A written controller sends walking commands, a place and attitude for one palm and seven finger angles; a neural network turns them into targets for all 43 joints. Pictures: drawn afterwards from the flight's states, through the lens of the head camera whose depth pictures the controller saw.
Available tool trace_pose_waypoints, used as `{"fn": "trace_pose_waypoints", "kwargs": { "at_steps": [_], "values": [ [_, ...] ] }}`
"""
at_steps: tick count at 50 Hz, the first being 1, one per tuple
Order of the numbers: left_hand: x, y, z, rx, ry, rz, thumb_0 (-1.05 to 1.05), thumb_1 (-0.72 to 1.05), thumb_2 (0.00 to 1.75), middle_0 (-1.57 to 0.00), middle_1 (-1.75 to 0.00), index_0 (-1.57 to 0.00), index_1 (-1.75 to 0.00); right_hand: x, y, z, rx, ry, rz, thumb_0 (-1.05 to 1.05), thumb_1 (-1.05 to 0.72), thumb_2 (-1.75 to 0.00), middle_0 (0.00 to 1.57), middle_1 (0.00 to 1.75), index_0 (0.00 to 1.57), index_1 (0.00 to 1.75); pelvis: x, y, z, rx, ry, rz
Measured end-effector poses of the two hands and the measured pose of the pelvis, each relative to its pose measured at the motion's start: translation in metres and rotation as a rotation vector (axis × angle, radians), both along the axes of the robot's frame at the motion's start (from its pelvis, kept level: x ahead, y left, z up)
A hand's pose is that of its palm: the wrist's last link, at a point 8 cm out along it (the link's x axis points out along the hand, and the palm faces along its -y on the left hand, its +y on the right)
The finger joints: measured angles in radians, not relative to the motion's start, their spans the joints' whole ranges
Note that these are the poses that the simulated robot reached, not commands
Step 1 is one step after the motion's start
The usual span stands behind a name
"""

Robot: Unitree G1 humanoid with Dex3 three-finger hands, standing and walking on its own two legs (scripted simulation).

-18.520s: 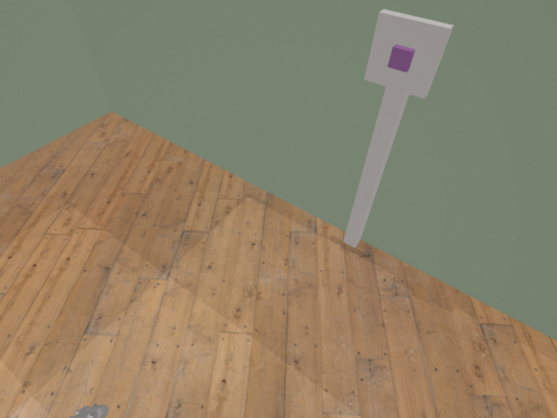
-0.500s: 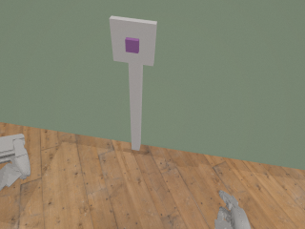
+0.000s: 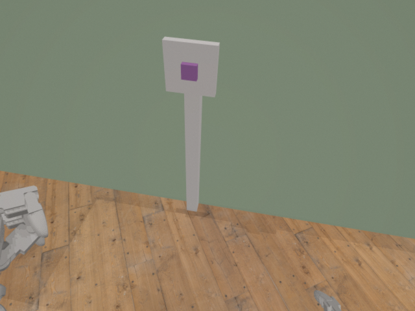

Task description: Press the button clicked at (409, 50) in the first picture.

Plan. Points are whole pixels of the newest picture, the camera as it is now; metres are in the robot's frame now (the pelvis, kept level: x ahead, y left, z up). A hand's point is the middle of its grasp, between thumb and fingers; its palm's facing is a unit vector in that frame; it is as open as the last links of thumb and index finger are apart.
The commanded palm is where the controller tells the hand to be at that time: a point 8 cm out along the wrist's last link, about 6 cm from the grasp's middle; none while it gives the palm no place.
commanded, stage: let the arm hang, fingers relaxed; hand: left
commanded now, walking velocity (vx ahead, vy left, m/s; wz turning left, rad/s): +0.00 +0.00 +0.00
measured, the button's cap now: (189, 71) +0.81 +0.11 +0.11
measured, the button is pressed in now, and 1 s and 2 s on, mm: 0 0 0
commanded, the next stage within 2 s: stand and wait in 1.18 s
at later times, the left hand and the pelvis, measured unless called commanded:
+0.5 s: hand out of the picture -0.03 +0.21 -0.17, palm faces +0.10 -0.97 -0.24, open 4.0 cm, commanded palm none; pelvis +0.00 +0.01 +0.00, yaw +5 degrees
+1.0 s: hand out of the picture +0.01 +0.17 -0.17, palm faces +0.10 -0.98 -0.19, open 7.3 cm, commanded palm none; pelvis +0.01 +0.00 +0.01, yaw +4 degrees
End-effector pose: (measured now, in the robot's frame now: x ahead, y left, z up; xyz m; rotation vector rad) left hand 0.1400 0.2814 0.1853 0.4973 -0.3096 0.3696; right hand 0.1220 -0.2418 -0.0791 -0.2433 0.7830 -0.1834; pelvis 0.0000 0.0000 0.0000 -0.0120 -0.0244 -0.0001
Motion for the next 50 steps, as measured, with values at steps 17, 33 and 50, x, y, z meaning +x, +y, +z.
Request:
{"fn": "trace_pose_waypoints", "kwargs": {
  "at_steps": [17,33,50],
  "values": [
    [-0.064,-0.037,-0.306,-0.499,1.307,0.096,0.01,0.91,0.9,-1.09,-1.28,-1.08,-1.28,-0.019,0.012,-0.04,0.062,0.247,0.047,0.01,-0.9,-0.9,0.2,0.3,0.2,0.3,-0.005,0.007,-0.007,0.015,-0.002,0.075],
    [-0.217,-0.028,-0.31,-0.618,1.74,0.41,0.01,0.91,0.9,-0.53,-0.68,-0.53,-0.68,-0.132,0.033,-0.058,0.115,0.7,-0.034,0.01,-0.91,-0.9,0.2,0.3,0.2,0.3,0.006,0.011,0.009,0.004,0.007,0.077],
    [-0.137,-0.062,-0.321,-0.634,1.583,0.268,0.01,0.92,0.9,-0.22,-0.31,-0.21,-0.32,-0.099,0.033,-0.062,0.134,0.602,-0.042,0.01,-0.92,-0.9,0.2,0.3,0.2,0.3,0.014,0.004,0.009,0.013,-0.003,0.069]
  ]
}}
